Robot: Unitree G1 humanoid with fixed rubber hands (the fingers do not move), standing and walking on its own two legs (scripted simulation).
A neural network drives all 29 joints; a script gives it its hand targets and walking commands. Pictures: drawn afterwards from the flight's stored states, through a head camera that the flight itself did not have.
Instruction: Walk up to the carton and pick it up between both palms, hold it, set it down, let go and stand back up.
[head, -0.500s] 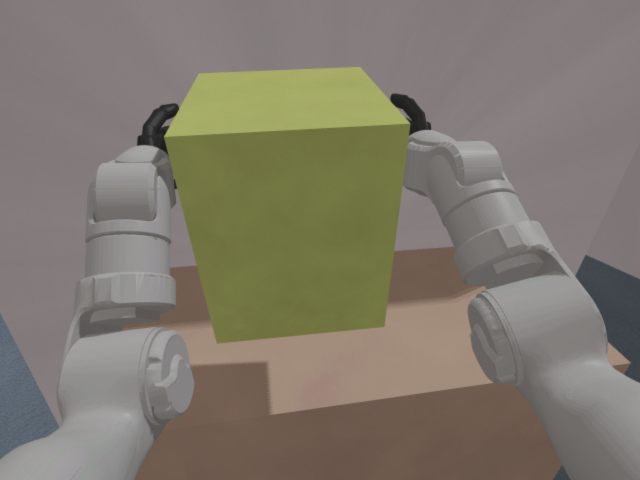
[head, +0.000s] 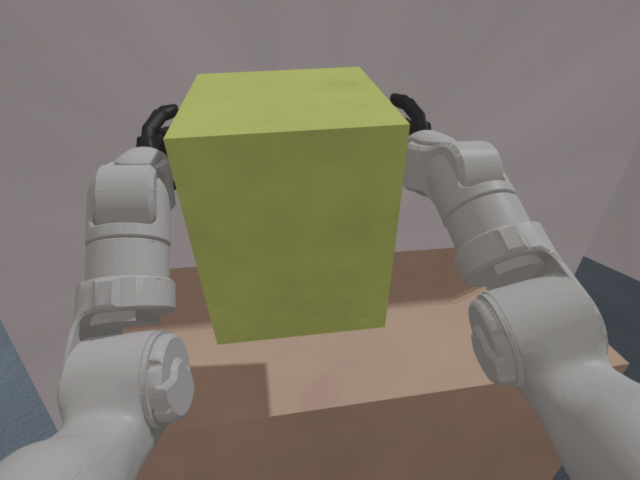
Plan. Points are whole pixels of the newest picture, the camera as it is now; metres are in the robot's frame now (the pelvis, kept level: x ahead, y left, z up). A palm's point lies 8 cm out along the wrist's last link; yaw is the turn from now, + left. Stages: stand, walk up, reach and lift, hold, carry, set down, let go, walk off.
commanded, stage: hold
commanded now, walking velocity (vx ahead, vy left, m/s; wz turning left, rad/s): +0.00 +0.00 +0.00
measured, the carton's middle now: (291, 200) +0.38 +0.01 +0.27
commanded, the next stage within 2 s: set down in 1.04 s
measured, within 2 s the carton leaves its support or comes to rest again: neither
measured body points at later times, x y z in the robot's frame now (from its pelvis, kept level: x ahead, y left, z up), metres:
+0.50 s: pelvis +0.00 +0.00 +0.00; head -0.10 +0.02 +0.44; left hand +0.38 +0.16 +0.31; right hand +0.38 -0.14 +0.33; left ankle +0.02 +0.12 -0.75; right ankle +0.00 -0.10 -0.75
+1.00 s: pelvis +0.00 +0.00 +0.00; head -0.10 +0.02 +0.44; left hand +0.39 +0.16 +0.31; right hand +0.38 -0.13 +0.33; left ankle +0.02 +0.12 -0.75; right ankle +0.00 -0.10 -0.75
